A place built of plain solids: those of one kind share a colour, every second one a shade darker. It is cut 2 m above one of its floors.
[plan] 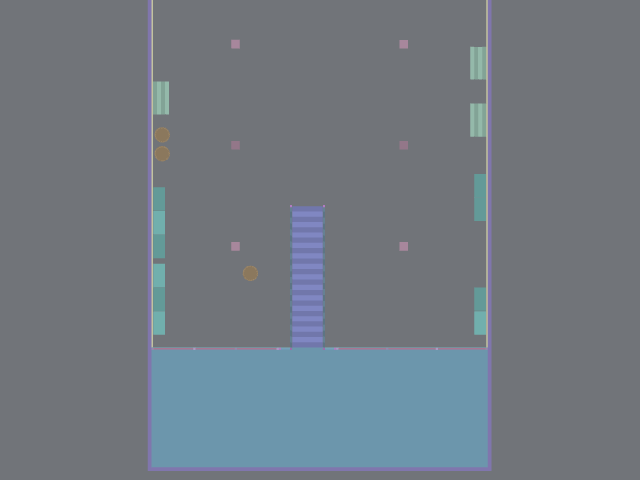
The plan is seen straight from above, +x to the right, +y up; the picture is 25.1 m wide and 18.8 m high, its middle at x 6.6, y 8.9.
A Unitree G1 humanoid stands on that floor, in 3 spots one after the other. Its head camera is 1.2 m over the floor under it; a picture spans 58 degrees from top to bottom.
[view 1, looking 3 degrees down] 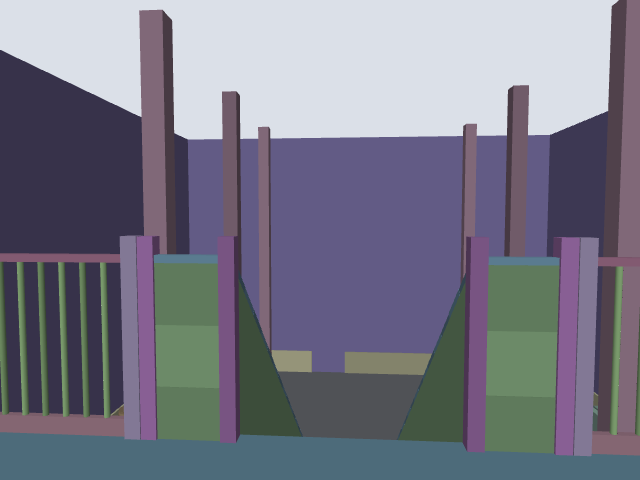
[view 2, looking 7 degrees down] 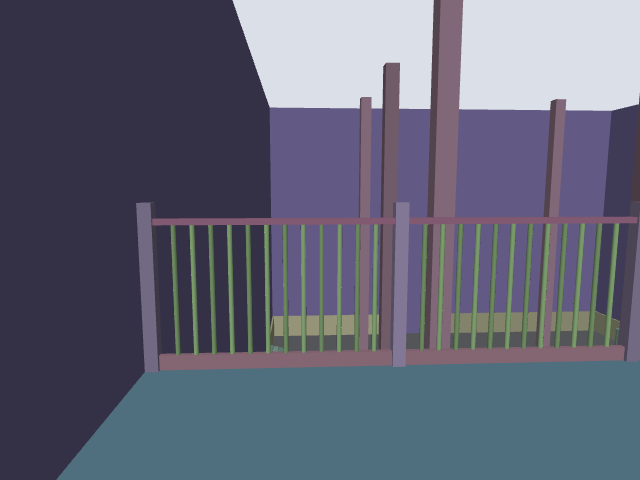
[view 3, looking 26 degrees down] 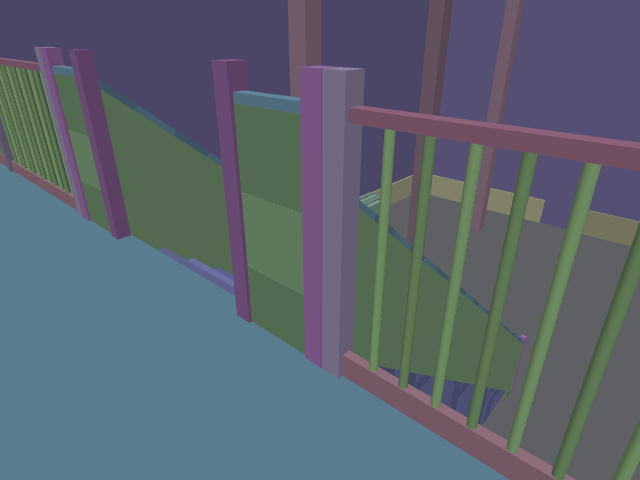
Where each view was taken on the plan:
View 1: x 6.11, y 2.39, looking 94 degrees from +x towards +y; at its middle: wall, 16.14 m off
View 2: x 1.00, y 1.84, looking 87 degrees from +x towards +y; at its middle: guard_bal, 2.81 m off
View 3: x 8.11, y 3.62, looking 132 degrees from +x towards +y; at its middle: stair_guard_newel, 1.46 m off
